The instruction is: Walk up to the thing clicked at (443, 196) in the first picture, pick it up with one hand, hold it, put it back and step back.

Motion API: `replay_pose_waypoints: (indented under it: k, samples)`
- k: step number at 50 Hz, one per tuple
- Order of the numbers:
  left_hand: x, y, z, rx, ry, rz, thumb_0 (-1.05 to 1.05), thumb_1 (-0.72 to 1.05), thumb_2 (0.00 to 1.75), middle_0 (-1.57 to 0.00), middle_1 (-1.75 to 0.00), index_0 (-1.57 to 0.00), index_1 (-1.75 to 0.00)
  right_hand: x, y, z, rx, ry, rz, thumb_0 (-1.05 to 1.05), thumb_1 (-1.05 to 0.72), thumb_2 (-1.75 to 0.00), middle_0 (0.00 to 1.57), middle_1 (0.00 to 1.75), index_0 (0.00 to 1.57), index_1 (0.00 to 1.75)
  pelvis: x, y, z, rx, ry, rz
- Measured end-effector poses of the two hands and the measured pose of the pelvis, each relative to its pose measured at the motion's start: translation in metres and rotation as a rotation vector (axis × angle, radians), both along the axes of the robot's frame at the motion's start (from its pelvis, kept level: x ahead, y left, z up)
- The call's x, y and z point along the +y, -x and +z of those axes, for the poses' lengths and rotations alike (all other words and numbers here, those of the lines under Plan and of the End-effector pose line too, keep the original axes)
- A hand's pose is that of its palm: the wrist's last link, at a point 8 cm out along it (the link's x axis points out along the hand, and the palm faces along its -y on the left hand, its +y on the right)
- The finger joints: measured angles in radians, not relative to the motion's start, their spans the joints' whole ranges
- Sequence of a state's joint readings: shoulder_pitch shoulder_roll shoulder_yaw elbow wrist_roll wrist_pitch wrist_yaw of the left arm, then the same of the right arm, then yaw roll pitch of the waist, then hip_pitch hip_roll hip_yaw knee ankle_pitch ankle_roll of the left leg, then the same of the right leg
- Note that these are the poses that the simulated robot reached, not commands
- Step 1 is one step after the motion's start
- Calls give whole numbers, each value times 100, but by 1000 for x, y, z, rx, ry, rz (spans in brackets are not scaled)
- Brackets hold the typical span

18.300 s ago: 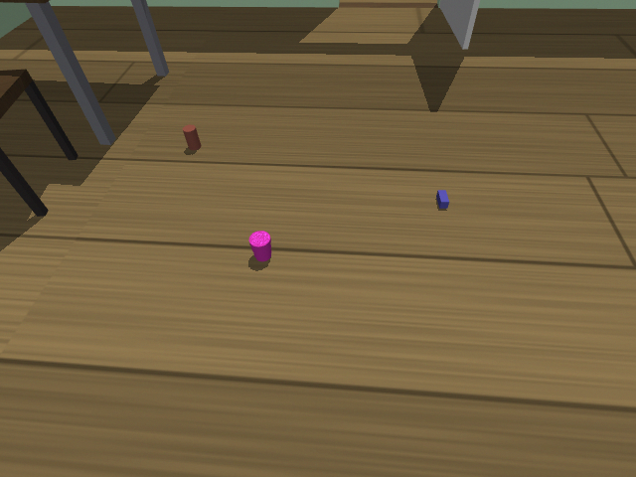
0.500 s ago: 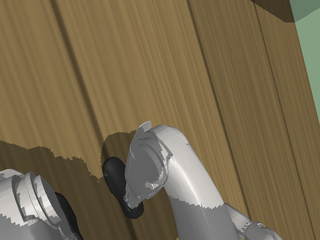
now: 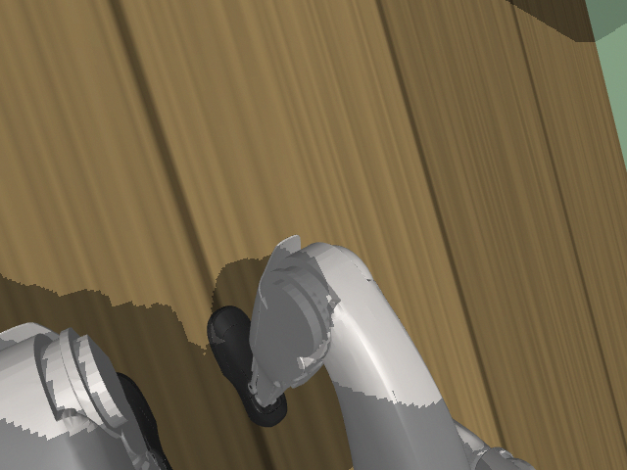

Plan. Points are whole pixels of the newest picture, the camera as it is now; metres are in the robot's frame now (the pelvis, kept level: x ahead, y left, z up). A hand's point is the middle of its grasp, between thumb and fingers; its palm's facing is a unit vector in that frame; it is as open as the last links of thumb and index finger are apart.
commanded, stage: close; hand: left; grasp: from above
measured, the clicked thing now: out of the picture +0.45 +0.34 -0.30
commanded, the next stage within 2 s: settle in 0.52 s
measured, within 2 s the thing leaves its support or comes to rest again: leaves its support in 0.94 s
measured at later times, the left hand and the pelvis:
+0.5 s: hand out of the picture +0.45 +0.34 -0.27, palm faces -0.41 -0.15 -0.90, open 7.0 cm; pelvis +0.00 +0.00 +0.00, yaw +0 degrees
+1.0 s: hand out of the picture +0.43 +0.36 -0.25, palm faces -0.41 -0.16 -0.90, open 6.7 cm; pelvis +0.00 +0.00 +0.00, yaw +1 degrees
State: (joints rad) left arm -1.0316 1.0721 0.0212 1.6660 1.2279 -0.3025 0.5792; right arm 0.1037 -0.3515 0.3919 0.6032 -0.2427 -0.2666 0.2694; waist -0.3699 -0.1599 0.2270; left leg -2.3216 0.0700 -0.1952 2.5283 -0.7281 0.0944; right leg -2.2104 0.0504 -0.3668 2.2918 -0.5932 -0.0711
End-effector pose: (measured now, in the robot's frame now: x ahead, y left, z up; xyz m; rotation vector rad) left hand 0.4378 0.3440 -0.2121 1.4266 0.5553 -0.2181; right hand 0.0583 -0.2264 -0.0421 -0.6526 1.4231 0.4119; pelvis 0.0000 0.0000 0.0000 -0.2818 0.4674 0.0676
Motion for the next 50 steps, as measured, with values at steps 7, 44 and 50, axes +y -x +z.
replay_pose_waypoints:
  k: [7,44,50]
  samples:
    - [-4,0,0,-35,-5,-25,0,24,44,-58,-60,-64,-56,-5,-6,5,-22,23,33,0,-91,-90,20,30,19,30,0,2,-1,-4,1,-5]
    - [5,-4,6,-32,-2,45,1,48,19,-90,-31,-95,-26,-11,-4,3,-29,38,-36,0,-92,-91,20,30,20,30,-1,-1,-1,19,-7,2]
    - [18,1,22,-49,-17,47,1,46,15,-96,-25,-100,-21,-15,-9,4,-30,48,-47,0,-92,-91,20,30,20,30,0,-4,1,35,-13,12]
